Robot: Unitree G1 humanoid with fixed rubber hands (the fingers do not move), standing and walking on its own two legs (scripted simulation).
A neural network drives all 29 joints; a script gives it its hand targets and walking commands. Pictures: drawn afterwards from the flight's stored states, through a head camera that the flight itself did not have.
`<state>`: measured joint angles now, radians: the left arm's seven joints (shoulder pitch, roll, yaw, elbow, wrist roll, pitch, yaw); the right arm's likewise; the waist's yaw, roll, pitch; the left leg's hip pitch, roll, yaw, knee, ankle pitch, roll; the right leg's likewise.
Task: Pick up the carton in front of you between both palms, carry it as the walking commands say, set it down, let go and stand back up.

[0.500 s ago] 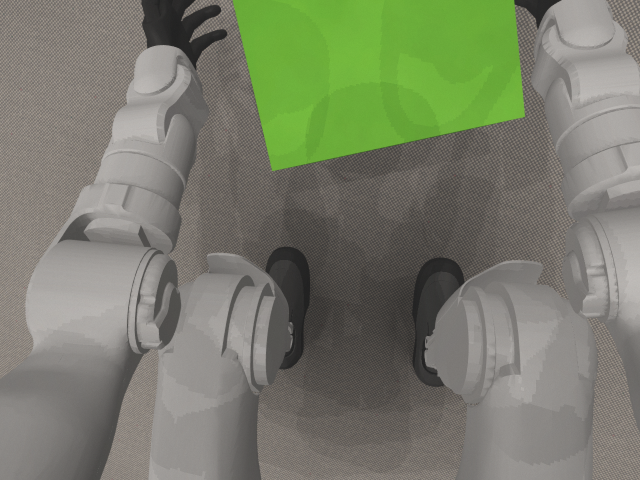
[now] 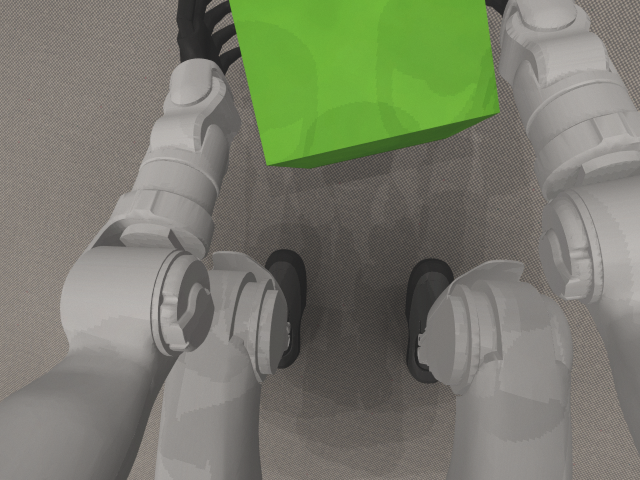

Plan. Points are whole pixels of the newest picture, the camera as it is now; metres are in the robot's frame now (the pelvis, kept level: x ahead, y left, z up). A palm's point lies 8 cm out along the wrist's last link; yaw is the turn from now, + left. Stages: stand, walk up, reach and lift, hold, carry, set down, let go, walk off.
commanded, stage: reach and lift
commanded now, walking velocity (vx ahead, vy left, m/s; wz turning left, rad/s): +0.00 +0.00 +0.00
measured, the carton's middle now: (360, 63) +0.53 -0.02 -0.26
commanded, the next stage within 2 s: none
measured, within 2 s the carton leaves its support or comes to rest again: leaves its support in 0.18 s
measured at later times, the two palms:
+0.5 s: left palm (171, 52) +0.50 +0.11 -0.05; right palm out of the picture +0.51 -0.19 -0.06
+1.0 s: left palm out of the picture +0.48 +0.10 +0.11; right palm out of the picture +0.47 -0.19 +0.09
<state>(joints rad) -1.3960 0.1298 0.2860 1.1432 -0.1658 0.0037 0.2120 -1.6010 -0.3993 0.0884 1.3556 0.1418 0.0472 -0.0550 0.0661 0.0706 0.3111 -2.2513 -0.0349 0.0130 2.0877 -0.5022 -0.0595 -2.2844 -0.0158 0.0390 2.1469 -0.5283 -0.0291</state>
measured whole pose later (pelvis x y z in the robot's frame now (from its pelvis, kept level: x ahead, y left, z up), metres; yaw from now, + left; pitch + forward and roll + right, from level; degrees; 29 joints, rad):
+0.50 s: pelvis +0.01 +0.01 +0.03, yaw -4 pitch +40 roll +3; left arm -1.02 -0.06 0.50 0.68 0.03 0.26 0.18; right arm -1.18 -0.20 -0.19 0.89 -0.07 0.32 -0.04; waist 0.04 0.07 -0.04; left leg -2.20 -0.05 -0.02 2.02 -0.54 -0.06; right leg -2.23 0.04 0.04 2.04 -0.52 0.01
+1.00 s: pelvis +0.03 +0.01 +0.15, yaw -6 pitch +40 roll +3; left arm -0.81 -0.15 0.49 0.53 0.17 0.36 0.12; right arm -0.88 -0.05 -0.32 0.69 -0.18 0.37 -0.01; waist 0.04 0.02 -0.22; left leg -1.82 -0.05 -0.02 1.64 -0.52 -0.03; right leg -1.86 0.05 0.07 1.65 -0.49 0.02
